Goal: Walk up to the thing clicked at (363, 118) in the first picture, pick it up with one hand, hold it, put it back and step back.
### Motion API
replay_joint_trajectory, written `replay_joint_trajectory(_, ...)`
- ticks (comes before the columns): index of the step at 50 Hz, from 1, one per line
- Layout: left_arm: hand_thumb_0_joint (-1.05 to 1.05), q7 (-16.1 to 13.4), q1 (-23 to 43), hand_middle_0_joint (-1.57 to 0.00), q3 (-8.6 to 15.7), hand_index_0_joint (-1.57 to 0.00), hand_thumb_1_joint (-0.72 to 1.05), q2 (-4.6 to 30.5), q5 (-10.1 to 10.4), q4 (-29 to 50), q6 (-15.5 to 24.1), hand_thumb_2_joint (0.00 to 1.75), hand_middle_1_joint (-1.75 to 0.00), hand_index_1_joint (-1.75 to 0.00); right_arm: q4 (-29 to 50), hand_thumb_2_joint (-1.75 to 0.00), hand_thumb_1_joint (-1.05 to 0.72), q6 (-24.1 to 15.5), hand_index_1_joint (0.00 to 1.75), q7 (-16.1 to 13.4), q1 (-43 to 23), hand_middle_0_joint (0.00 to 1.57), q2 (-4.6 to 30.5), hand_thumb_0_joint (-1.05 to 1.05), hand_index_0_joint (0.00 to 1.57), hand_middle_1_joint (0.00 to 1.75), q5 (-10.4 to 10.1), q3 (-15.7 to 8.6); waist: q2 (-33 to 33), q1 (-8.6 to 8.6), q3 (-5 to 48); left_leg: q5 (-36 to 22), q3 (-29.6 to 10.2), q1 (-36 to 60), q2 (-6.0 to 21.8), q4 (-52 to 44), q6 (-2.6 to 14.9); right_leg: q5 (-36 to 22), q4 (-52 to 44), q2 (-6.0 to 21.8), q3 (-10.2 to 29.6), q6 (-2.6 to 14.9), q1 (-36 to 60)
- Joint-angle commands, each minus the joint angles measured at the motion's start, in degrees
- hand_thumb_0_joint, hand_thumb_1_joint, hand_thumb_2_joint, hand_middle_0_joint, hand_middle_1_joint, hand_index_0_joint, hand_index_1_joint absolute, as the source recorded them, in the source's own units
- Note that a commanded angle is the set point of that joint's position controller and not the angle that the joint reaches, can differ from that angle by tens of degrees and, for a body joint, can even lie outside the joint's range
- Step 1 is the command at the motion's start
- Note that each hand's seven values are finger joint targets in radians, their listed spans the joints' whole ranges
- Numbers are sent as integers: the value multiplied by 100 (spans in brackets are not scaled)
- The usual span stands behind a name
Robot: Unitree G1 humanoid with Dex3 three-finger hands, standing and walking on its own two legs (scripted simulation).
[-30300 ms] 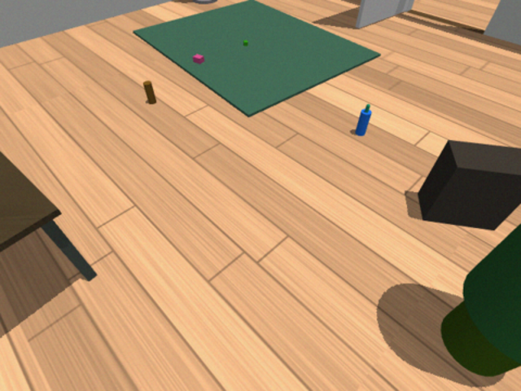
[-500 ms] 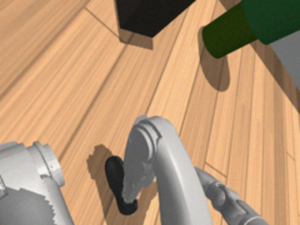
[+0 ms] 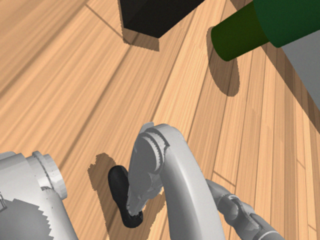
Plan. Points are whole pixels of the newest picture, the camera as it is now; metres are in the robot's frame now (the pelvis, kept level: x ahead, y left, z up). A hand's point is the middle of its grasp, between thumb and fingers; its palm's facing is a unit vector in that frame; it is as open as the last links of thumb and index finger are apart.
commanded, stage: close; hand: left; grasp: from the side
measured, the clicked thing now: out of the picture +0.48 +0.30 -0.20
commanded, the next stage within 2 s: settle in 0.24 s
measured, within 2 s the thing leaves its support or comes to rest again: leaves its support in 0.78 s
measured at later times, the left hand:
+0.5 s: hand out of the picture +0.46 +0.31 -0.18, palm faces +0.30 -0.95 -0.04, open 9.5 cm
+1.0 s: hand out of the picture +0.47 +0.32 -0.11, palm faces +0.28 -0.96 -0.04, open 9.9 cm
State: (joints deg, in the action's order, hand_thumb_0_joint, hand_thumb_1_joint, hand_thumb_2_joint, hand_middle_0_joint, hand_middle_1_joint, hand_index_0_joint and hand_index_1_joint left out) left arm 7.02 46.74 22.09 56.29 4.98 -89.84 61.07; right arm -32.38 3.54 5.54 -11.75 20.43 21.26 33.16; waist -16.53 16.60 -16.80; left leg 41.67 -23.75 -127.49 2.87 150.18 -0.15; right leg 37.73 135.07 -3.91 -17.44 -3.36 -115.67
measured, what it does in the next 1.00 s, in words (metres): stands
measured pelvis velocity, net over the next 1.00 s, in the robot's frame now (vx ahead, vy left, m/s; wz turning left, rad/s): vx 0.00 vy -0.01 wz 0.04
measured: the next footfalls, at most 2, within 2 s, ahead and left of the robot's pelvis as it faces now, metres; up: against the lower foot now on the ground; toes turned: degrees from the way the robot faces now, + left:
none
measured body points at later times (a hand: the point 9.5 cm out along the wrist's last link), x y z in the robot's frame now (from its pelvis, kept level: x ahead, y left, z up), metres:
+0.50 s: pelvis +0.00 +0.00 +0.01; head +0.25 +0.21 +0.31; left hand +0.44 +0.36 -0.17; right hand +0.17 -0.24 -0.03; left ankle +0.08 +0.12 -0.27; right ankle +0.13 -0.12 -0.27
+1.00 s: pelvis +0.00 -0.01 +0.01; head +0.23 +0.18 +0.35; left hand +0.45 +0.37 -0.11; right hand +0.16 -0.24 -0.04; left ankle +0.08 +0.12 -0.27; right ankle +0.13 -0.12 -0.27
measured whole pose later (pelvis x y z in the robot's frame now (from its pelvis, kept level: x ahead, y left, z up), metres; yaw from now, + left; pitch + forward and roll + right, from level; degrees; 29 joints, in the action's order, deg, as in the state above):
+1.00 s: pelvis +0.00 -0.01 +0.01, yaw +2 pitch +20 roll -17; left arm 7.6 45.7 24.0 48.6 3.5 -68.4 44.7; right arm -31.2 6.2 5.4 -4.7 18.6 16.1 25.1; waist -11.4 15.3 -12.2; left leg 40.3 -19.2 -128.6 3.2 146.0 0.2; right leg 37.9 133.8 -2.6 -14.5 -2.4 -117.9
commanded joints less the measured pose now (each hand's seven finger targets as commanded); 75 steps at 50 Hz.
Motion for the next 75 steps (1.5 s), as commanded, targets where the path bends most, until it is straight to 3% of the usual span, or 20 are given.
replay_joint_trajectory(1,0,-95,1442,-62,92,-62,16,515,43,700,365,60,-60,-59,-48,-89,-88,87,30,-115,285,20,2136,0,20,30,14,-677,3587,950,2965,-1032,472,2710,350,-1848,-100,-1321,-1050,-311,-304,350,1155)
replay_joint_trajectory(9,0,-157,1519,-81,-26,-81,39,411,-69,598,310,78,-79,-78,-69,-89,-87,135,30,-113,289,20,2114,0,20,30,31,-692,3589,1028,2925,-941,401,2710,341,-1950,-117,-1247,-1058,-306,-350,358,1074)
replay_joint_trajectory(13,0,-244,1593,-93,4,-94,32,387,-57,586,302,91,-95,-95,-36,-89,-87,137,30,-107,243,20,2090,0,20,30,28,-696,3524,1017,2893,-935,433,2663,333,-1948,-101,-1260,-1106,-310,-330,355,1095)
replay_joint_trajectory(20,0,-177,1585,-114,-46,-114,45,379,-57,665,287,116,-122,-123,-70,-90,-90,128,30,-107,323,20,2065,0,20,30,21,-686,3600,1024,3092,-1178,490,2800,332,-1885,-92,-1446,-1135,-319,-298,351,1230)
replay_joint_trajectory(30,0,-34,1879,-130,-126,-130,39,571,-79,1102,100,126,-138,-139,-18,-90,-91,151,30,-90,468,20,2113,0,20,30,-54,-710,4011,991,3330,-1461,395,3172,373,-1999,-171,-1542,-1016,-281,-330,378,1174)
replay_joint_trajectory(37,0,82,2336,-133,138,-134,24,850,34,2454,-180,125,-142,-143,-2,-90,-91,222,30,-78,791,20,2058,0,20,30,-152,-903,4626,762,4081,-2089,579,3660,387,-1935,-194,-1866,-980,-252,-157,390,1349)
replay_joint_trajectory(41,0,21,2302,-133,472,-133,18,1146,74,3352,-439,123,-142,-143,67,-90,-92,267,30,-75,955,20,1974,0,20,30,-269,-1085,4937,442,4601,-2203,709,3796,377,-2026,-196,-1875,-952,-217,4,433,1403)
replay_joint_trajectory(46,0,-18,2342,-133,499,-134,6,855,114,3795,-887,123,-143,-144,121,-90,-92,316,30,-114,1263,20,1843,0,20,30,-484,-1376,4750,379,4594,-1455,863,3218,309,-2264,-147,-1507,-1052,-173,90,471,1371)
replay_joint_trajectory(54,0,226,1459,-135,310,-136,8,-87,176,3766,-1629,123,-145,-146,113,-90,-90,300,30,-125,1746,20,1642,0,20,30,-866,-1909,3907,105,4617,-1045,1102,2567,184,-2362,-5,-1225,-1179,-120,185,478,1095)
replay_joint_trajectory(55,0,269,1337,-133,312,-134,9,-60,168,3638,-1712,121,-144,-144,151,-90,-91,304,30,-129,1743,20,1627,0,20,30,-921,-1930,3680,148,4543,-851,1093,2360,173,-2407,33,-1027,-1184,-106,183,469,1044)
replay_joint_trajectory(56,0,327,1715,-134,239,-135,8,-78,207,4204,-1714,122,-145,-145,146,-90,-90,273,30,-131,1794,20,1593,0,20,30,-966,-2026,3718,39,4704,-872,1155,2374,152,-2386,49,-1079,-1215,-103,240,484,1035)
replay_joint_trajectory(58,0,401,1350,-134,334,-135,6,-173,234,3991,-1882,122,-145,-146,180,-90,-90,258,30,-133,1896,20,1563,0,20,30,-1049,-2152,3460,-38,4785,-780,1219,2283,133,-2386,89,-960,-1267,-102,302,480,1062)
replay_joint_trajectory(60,0,496,1786,-133,251,-134,6,-285,347,4526,-1920,123,-145,-146,158,-90,-90,229,30,-135,1980,20,1531,0,20,30,-1128,-2250,3563,-53,5013,-784,1251,2408,113,-2463,80,-955,-1242,-76,329,502,966)
replay_joint_trajectory(62,0,504,1442,-132,520,-133,4,-20,327,4403,-2063,122,-145,-145,172,-90,-90,220,30,-158,2057,20,1497,0,20,30,-1211,-2319,3691,-255,5234,-851,1307,2586,103,-2573,69,-928,-1228,-50,394,525,997)
replay_joint_trajectory(65,0,532,1670,-132,543,-132,4,-3,373,4823,-2136,124,-144,-145,232,-90,-90,208,30,-195,2107,20,1415,0,20,30,-1312,-2427,3902,-350,5598,-893,1377,2859,93,-2675,61,-937,-1263,-15,507,559,932)
replay_joint_trajectory(66,0,545,2036,-132,539,-133,4,47,407,5325,-2127,123,-144,-145,175,-90,-90,201,30,-216,2181,20,1403,0,20,30,-1324,-2486,4082,-335,5753,-934,1414,2981,97,-2698,32,-967,-1259,0,554,569,947)
replay_joint_trajectory(68,0,544,1899,-131,666,-131,4,67,457,5375,-2208,125,-145,-146,98,-90,-90,176,30,-245,2316,20,1359,0,20,30,-1364,-2552,4103,-398,5807,-1018,1478,2999,85,-2708,38,-1034,-1297,12,633,561,1052)
replay_joint_trajectory(69,0,563,1697,-131,532,-131,2,-92,470,5221,-2265,122,-143,-144,118,-90,-90,160,30,-248,2285,20,1277,0,20,30,-1390,-2538,4041,-425,5809,-1049,1524,2973,73,-2720,55,-1043,-1341,12,691,565,1057)
replay_joint_trajectory(73,0,543,2268,-130,610,-130,-1,-19,489,5961,-2298,123,-144,-145,-38,-90,-91,113,30,-300,2511,20,1247,0,20,30,-1425,-2731,4089,-436,6113,-1270,1608,3055,64,-2712,76,-1232,-1434,46,816,551,1217)
replay_joint_trajectory(75,0,536,1960,-132,623,-132,-5,-172,485,5588,-2405,123,-145,-147,-90,-90,-91,89,30,-300,2553,20,1200,0,20,30,-1461,-2752,3928,-422,5878,-1195,1608,2945,45,-2799,82,-1117,-1476,53,804,558,1102)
